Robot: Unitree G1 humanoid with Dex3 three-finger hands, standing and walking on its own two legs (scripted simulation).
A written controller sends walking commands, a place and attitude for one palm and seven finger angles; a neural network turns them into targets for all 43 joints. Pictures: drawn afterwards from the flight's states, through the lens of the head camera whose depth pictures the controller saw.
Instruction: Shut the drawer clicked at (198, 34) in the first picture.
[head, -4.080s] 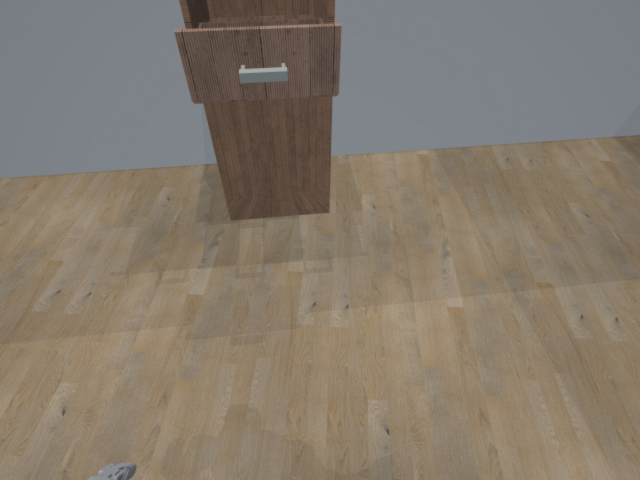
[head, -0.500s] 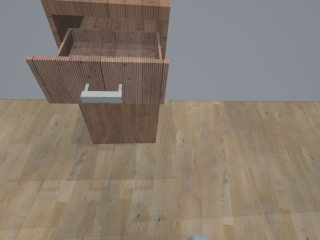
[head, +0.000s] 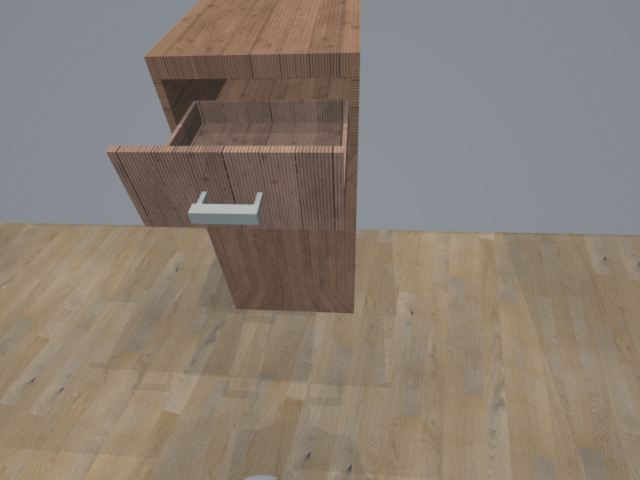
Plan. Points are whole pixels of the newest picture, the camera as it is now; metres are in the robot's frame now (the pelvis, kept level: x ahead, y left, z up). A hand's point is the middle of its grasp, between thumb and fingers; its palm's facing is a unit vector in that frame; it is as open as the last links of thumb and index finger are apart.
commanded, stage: take the last steps up to it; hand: left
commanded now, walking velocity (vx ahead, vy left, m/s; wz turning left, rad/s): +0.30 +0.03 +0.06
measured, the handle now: (228, 205) +0.55 +0.20 +0.03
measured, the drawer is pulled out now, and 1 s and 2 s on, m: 0.28 0.28 0.28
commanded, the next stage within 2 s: come to a stop and stand still in 0.64 s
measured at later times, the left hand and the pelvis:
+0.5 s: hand out of the picture +0.08 +0.26 -0.19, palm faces +0.04 -0.99 -0.16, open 7.4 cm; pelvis +0.11 +0.08 -0.01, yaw -2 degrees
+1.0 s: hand (231, 377) +0.32 +0.19 -0.17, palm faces -0.02 -0.97 -0.23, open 7.2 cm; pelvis +0.21 +0.03 -0.02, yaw -1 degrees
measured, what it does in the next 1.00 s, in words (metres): walks ahead: left foot, then right foot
